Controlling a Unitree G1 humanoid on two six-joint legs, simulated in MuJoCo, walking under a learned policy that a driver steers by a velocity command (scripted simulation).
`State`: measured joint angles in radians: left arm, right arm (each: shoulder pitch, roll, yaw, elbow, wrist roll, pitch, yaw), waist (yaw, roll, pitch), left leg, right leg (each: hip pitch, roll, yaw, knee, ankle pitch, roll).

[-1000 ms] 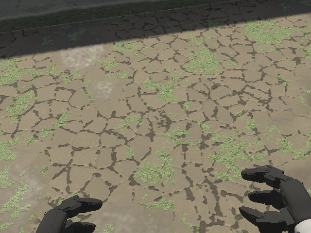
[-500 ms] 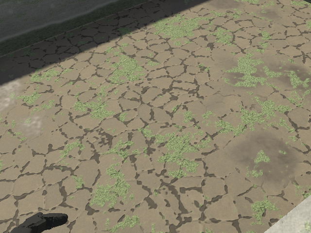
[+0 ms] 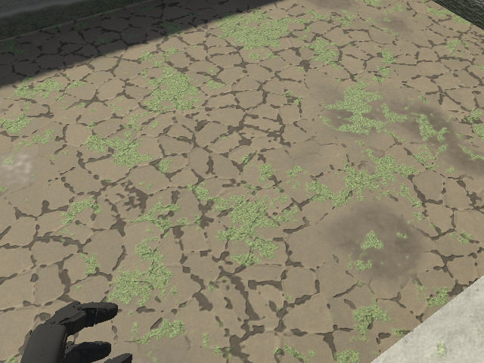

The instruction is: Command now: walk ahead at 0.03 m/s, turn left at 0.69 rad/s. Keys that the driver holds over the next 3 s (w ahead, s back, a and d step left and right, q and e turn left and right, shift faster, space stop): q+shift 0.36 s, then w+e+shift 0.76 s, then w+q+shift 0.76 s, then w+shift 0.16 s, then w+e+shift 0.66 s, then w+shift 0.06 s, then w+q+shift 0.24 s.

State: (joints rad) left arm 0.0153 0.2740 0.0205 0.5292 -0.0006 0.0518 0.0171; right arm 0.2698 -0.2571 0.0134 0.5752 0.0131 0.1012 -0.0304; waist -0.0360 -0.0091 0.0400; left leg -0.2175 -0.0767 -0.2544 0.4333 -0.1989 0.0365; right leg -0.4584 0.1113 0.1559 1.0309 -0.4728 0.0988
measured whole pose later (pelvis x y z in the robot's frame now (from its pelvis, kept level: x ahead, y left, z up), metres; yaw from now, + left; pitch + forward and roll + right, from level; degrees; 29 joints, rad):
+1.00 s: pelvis +0.01 -0.04 -0.03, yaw +3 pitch +1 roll +2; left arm -0.01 0.31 -0.04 0.43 -0.02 0.03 -0.04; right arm 0.14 -0.33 0.01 0.53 -0.06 0.00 -0.04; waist -0.05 -0.01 0.07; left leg -0.13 0.06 0.24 0.61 -0.48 -0.02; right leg -0.45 0.06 0.07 0.74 -0.30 -0.05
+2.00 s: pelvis +0.00 -0.03 -0.02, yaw +17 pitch -1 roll -1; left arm 0.08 0.30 -0.06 0.42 0.10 -0.03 0.00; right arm 0.04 -0.29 0.09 0.37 -0.02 0.05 0.04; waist 0.00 -0.02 0.03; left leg -0.30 -0.15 -0.32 0.65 -0.30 0.00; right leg -0.28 -0.06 -0.21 0.59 -0.27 -0.02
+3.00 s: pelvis +0.01 -0.04 -0.01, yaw -1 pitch -1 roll +0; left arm -0.15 0.22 -0.19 0.37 0.06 -0.01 -0.06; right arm 0.08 -0.28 0.13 0.37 -0.03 -0.03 0.02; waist -0.04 0.00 -0.05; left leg -0.19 0.01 -0.01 0.49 -0.29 -0.02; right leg -0.29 0.07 0.06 0.48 -0.17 -0.03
